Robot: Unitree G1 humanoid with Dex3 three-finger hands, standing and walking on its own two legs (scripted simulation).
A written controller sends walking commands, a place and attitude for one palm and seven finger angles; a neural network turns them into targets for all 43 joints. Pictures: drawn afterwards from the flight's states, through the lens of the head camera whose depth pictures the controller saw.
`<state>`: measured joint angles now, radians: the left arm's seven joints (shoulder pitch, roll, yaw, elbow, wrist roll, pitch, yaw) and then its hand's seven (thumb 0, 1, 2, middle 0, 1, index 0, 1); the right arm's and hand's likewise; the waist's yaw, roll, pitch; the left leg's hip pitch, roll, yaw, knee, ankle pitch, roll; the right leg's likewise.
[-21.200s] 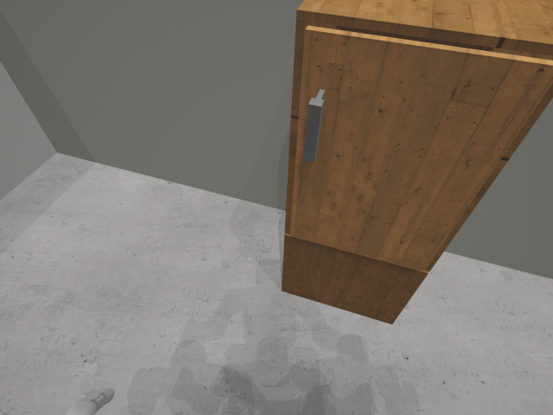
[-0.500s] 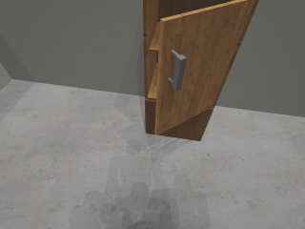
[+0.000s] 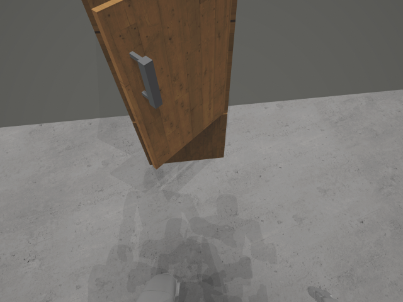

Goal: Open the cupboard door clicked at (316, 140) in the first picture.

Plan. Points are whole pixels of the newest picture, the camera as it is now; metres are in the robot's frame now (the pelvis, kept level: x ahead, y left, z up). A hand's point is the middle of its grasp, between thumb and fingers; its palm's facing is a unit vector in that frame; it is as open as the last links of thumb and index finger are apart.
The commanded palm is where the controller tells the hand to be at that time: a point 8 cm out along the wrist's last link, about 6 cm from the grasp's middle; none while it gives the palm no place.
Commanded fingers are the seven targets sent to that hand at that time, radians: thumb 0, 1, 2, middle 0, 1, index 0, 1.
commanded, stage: walk to a spot facing it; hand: left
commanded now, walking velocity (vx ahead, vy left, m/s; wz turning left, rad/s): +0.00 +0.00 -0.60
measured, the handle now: (145, 80) +0.57 +0.19 +0.07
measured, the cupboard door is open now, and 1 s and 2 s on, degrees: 40 40 40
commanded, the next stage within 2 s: none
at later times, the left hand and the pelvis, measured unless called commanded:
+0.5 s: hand (97, 281) +0.16 +0.27 -0.18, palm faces -0.22 -0.95 -0.22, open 7.4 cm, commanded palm none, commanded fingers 0.00 0.90 0.90 -0.20 -0.30 -0.20 -0.30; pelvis +0.03 +0.07 +0.00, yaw -17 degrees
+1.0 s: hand (157, 255) +0.22 +0.14 -0.16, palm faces -0.57 -0.78 -0.25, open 7.4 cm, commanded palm none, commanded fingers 0.00 0.90 0.90 -0.20 -0.30 -0.20 -0.30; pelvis +0.02 +0.04 +0.00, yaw -36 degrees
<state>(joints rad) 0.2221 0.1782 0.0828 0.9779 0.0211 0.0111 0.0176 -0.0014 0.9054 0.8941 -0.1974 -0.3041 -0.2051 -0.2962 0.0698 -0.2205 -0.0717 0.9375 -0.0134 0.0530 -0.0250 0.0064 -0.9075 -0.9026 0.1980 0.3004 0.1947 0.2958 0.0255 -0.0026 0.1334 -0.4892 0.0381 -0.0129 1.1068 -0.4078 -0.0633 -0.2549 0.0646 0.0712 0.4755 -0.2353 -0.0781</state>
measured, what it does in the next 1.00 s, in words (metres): steps on the spot, turning right: left foot, then right foot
